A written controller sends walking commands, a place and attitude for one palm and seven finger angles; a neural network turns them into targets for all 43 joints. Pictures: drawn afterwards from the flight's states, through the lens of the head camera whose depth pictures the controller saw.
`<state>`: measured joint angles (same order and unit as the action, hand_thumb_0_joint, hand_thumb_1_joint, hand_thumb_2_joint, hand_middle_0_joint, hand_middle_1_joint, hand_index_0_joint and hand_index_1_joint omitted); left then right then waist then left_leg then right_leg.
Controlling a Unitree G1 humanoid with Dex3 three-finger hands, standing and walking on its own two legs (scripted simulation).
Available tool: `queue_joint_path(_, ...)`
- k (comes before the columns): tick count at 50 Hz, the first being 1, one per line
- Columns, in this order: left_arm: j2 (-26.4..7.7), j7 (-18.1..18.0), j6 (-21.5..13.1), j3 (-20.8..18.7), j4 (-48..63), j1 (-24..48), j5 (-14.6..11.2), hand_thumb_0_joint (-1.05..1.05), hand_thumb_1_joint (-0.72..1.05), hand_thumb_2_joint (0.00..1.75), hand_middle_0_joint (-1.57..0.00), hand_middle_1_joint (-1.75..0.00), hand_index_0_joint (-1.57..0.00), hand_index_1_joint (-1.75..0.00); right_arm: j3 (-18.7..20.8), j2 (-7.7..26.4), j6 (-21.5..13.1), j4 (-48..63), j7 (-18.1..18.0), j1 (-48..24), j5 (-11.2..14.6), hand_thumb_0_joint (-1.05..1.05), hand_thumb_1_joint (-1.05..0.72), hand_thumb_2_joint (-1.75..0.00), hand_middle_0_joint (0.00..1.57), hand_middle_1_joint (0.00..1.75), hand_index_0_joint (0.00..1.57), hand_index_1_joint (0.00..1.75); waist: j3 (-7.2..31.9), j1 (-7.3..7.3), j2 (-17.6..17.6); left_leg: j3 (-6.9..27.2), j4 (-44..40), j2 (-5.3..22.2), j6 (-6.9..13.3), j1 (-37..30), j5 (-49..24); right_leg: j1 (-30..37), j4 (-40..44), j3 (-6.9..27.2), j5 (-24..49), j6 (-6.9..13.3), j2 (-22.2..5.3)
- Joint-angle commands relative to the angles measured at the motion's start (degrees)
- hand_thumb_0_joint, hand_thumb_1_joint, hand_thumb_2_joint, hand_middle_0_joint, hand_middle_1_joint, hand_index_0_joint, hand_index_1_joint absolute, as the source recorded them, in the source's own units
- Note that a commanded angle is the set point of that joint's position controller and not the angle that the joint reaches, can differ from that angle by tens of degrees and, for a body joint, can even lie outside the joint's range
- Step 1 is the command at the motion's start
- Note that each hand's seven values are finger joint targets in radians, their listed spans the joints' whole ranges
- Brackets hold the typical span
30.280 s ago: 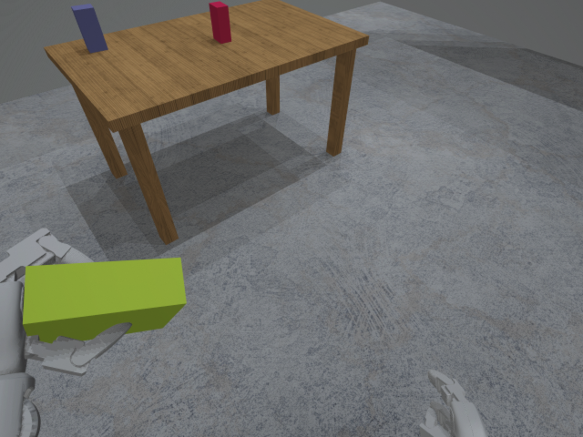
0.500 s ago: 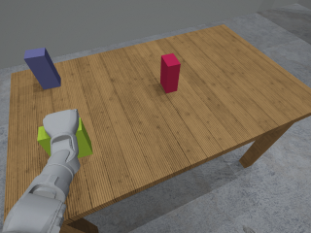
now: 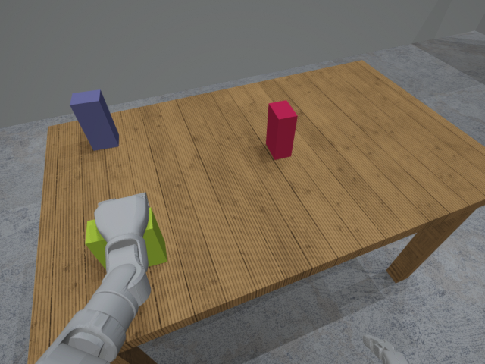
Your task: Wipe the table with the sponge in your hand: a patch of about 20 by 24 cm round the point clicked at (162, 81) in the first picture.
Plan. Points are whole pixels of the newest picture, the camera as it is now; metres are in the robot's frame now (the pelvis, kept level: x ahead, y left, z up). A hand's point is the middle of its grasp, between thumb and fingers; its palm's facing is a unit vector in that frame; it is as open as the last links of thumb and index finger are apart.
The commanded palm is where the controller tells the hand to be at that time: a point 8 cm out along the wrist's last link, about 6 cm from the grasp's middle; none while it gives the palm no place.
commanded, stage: wipe back along the middle lane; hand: left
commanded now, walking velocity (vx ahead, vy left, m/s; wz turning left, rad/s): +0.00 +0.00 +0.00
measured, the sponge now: (133, 248) +0.34 +0.26 -0.05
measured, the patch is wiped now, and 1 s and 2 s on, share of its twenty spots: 0.35 0.35 0.35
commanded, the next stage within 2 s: slide across to the third lane in 1.62 s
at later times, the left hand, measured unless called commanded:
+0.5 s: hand (139, 254) +0.30 +0.22 +0.00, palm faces -0.05 +0.01 -1.00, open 9.2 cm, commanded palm +0.25 +0.19 +0.03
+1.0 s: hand (142, 266) +0.28 +0.20 +0.00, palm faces -0.06 -0.02 -1.00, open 9.1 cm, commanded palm +0.24 +0.18 +0.02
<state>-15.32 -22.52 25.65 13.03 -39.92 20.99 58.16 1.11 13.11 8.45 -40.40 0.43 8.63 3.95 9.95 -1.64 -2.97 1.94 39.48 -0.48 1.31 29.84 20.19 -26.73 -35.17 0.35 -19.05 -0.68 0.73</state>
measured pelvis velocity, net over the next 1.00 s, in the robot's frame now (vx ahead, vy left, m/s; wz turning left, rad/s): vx -0.01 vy -0.03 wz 0.00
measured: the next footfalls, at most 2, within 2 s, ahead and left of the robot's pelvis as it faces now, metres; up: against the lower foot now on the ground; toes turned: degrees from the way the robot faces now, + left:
none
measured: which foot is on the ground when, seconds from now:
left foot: down 0.00-1.00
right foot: down 0.00-1.00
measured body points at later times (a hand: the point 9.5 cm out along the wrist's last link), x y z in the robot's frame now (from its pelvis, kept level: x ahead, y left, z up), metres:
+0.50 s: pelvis +0.00 -0.02 +0.00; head +0.00 -0.04 +0.45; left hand +0.30 +0.21 +0.05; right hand +0.20 -0.24 -0.10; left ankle -0.01 +0.10 -0.72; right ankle -0.02 -0.14 -0.72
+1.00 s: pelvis -0.01 -0.03 +0.00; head -0.01 -0.06 +0.45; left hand +0.28 +0.20 +0.05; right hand +0.20 -0.26 -0.10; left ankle -0.01 +0.10 -0.72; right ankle -0.02 -0.14 -0.72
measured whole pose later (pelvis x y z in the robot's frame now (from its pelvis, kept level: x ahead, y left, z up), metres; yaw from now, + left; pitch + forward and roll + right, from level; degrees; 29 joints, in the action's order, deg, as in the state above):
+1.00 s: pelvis -0.01 -0.03 +0.00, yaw +0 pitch +7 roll +0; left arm -13.8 -18.7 27.7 15.0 -25.9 8.3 59.0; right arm 0.5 14.5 7.4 -37.8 -1.5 5.2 4.6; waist 8.5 -3.8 -3.5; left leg 2.4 38.5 0.6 -1.0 26.0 19.3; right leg -24.7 -37.9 -0.1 -20.0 1.6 1.8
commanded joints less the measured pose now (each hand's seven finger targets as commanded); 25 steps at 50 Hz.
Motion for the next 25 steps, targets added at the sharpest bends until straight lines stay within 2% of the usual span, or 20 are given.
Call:
queue_joint_path(1, 0.18, 3.40, 1.65, 0.11, 3.84, 7.14, -2.74, 0.00, 0.10, 1.30, -1.20, -1.60, -1.20, -1.60, 2.41, 7.97, -2.08, 8.20, -0.42, -7.16, 0.44, 0.00, -0.90, -0.90, 0.20, 0.30, 0.20, 0.30, 7.65, 0.42, 4.98, 0.90, -5.27, 0.92, -0.55, -10.15, -19.89, 2.87, 2.34, -4.78, 16.12, 4.42, 1.58)
queue_joint_path(2, 1.40, 3.56, 2.07, 1.38, 3.66, 7.01, -2.91, 0.00, 0.10, 1.30, -1.20, -1.60, -1.20, -1.60, 2.30, 7.79, -2.12, 8.46, -0.56, -7.44, 0.40, 0.00, -0.90, -0.90, 0.20, 0.30, 0.20, 0.30, 7.02, 0.34, 4.73, 0.51, -5.40, 0.67, -0.34, -10.13, -18.55, 2.78, 2.65, -4.83, 15.09, 4.41, 1.61)
queue_joint_path(3, 0.56, 3.66, 2.37, 0.84, 3.05, 7.17, -2.46, 0.00, 0.10, 1.30, -1.20, -1.60, -1.20, -1.60, 2.16, 7.91, -2.05, 8.19, -0.66, -7.32, 0.40, 0.00, -0.90, -0.90, 0.20, 0.30, 0.20, 0.30, 7.15, 0.30, 5.12, 0.74, -5.40, 0.66, -0.45, -10.10, -18.33, 2.56, 2.49, -4.82, 14.91, 4.51, 1.61)
queue_joint_path(4, 1.92, 3.89, 2.43, 2.12, 3.54, 7.23, -2.34, 0.00, 0.10, 1.30, -1.20, -1.60, -1.20, -1.60, 2.13, 7.72, -2.06, 8.42, -0.73, -7.67, 0.36, 0.00, -0.90, -0.90, 0.20, 0.30, 0.20, 0.30, 7.26, 0.43, 4.37, 0.48, -5.28, 0.61, -0.42, -10.37, -18.48, 2.47, 2.46, -4.70, 15.13, 4.54, 1.57)
queue_joint_path(6, 1.25, 4.20, 2.56, 1.13, 4.25, 5.34, -2.25, 0.00, 0.10, 1.30, -1.20, -1.60, -1.20, -1.60, 2.23, 7.84, -1.95, 8.69, -0.65, -7.89, 0.34, 0.00, -0.90, -0.90, 0.20, 0.30, 0.20, 0.30, 9.03, -0.36, 5.14, 0.66, -5.19, 0.48, -0.46, -10.67, -19.28, 3.80, 2.22, -4.46, 16.17, 4.67, 1.63)
queue_joint_path(7, 2.36, 4.47, 2.43, 2.52, 4.92, 5.60, -2.24, 0.00, 0.10, 1.30, -1.20, -1.60, -1.20, -1.60, 2.09, 7.70, -1.92, 8.90, -0.71, -7.97, 0.26, 0.00, -0.90, -0.90, 0.20, 0.30, 0.20, 0.30, 9.30, 0.05, 4.85, 0.32, -4.80, 0.42, -0.30, -10.98, -19.33, 3.86, 2.03, -4.54, 16.69, 4.61, 1.62)
queue_joint_path(10, 3.18, 4.94, 2.15, 3.36, 5.48, 2.68, -1.52, 0.00, 0.10, 1.30, -1.20, -1.60, -1.20, -1.60, 2.02, 7.56, -1.78, 9.30, -0.52, -8.52, 0.19, 0.00, -0.90, -0.90, 0.20, 0.30, 0.20, 0.30, 8.94, -0.29, 5.69, 0.33, -4.41, 0.28, -0.38, -10.59, -19.98, 4.04, 1.69, -4.30, 17.78, 4.71, 1.49)
queue_joint_path(11, 2.44, 4.99, 2.04, 2.30, 6.50, 1.33, -1.89, 0.00, 0.10, 1.30, -1.20, -1.60, -1.20, -1.60, 2.10, 7.65, -1.78, 9.58, -0.41, -8.78, 0.25, 0.00, -0.90, -0.90, 0.20, 0.30, 0.20, 0.30, 9.50, -0.81, 5.53, 0.29, -4.35, 0.14, -0.26, -10.47, -20.08, 4.89, 1.69, -3.94, 18.65, 4.78, 1.54)
queue_joint_path(15, 3.34, 5.22, 2.06, 3.80, 8.56, -0.75, -1.84, 0.00, 0.10, 1.30, -1.20, -1.60, -1.20, -1.60, 1.71, 7.45, -1.68, 10.18, -0.40, -9.80, 0.35, 0.00, -0.90, -0.90, 0.20, 0.30, 0.20, 0.30, 7.22, -0.47, 6.46, 0.06, -4.32, -0.06, -0.16, -9.74, -18.95, 4.83, 1.86, -3.74, 18.92, 4.61, 1.35)
queue_joint_path(16, 2.51, 5.17, 2.13, 2.81, 9.58, -0.76, -1.88, 0.00, 0.10, 1.30, -1.20, -1.60, -1.20, -1.60, 1.85, 7.56, -1.67, 10.20, -0.41, -10.02, 0.37, 0.00, -0.90, -0.90, 0.20, 0.30, 0.20, 0.30, 7.25, -0.74, 5.95, 0.20, -4.35, -0.02, -0.15, -9.86, -18.89, 4.94, 1.83, -3.54, 18.94, 4.76, 1.45)
queue_joint_path(17, 3.46, 5.23, 2.26, 3.93, 10.62, -1.59, -2.18, 0.00, 0.10, 1.30, -1.20, -1.60, -1.20, -1.60, 1.71, 7.41, -1.75, 10.69, -0.37, -10.21, 0.33, 0.00, -0.90, -0.90, 0.20, 0.30, 0.20, 0.30, 6.77, -0.71, 5.63, -0.16, -4.38, -0.17, -0.01, -9.84, -18.32, 5.28, 1.90, -3.69, 18.65, 4.66, 1.36)
queue_joint_path(20, 3.45, 5.31, 2.53, 4.02, 11.47, -3.25, -2.28, 0.00, 0.10, 1.30, -1.20, -1.60, -1.20, -1.60, 1.62, 7.40, -1.84, 10.67, -0.47, -10.71, 0.41, 0.00, -0.90, -0.90, 0.20, 0.30, 0.20, 0.30, 6.58, -0.78, 7.28, -0.49, -4.15, -0.51, 0.17, -9.54, -17.82, 5.95, 2.14, -3.10, 20.10, 4.53, 1.20)
queue_joint_path(21, 0.88, 5.19, 2.66, 1.39, 12.29, -4.95, -2.51, 0.00, 0.10, 1.30, -1.20, -1.60, -1.20, -1.60, 1.67, 7.64, -1.82, 10.78, -0.45, -10.93, 0.48, 0.00, -0.90, -0.90, 0.20, 0.30, 0.20, 0.30, 7.23, -1.70, 6.75, -0.19, -4.42, -0.55, -0.03, -9.31, -17.52, 6.66, 2.08, -2.65, 19.87, 4.73, 1.34)
queue_joint_path(22, 3.19, 5.45, 2.80, 3.93, 12.70, -4.72, -2.61, 0.00, 0.10, 1.30, -1.20, -1.60, -1.20, -1.60, 1.42, 7.35, -1.80, 11.12, -0.57, -11.42, 0.52, 0.00, -0.90, -0.90, 0.20, 0.30, 0.20, 0.30, 6.51, -1.11, 7.39, -0.52, -4.49, -0.74, 0.17, -9.30, -16.74, 6.57, 2.21, -2.96, 19.40, 4.49, 1.22)
queue_joint_path(25, 3.25, 5.61, 2.58, 4.27, 13.77, -5.13, -2.39, 0.00, 0.10, 1.30, -1.20, -1.60, -1.20, -1.60, 1.53, 7.37, -1.95, 11.00, -0.68, -11.62, 0.58, 0.00, -0.90, -0.90, 0.20, 0.30, 0.20, 0.30, 6.09, -1.02, 7.95, -0.79, -4.23, -0.79, 0.31, -9.36, -16.37, 6.49, 2.27, -2.55, 20.05, 4.39, 1.07)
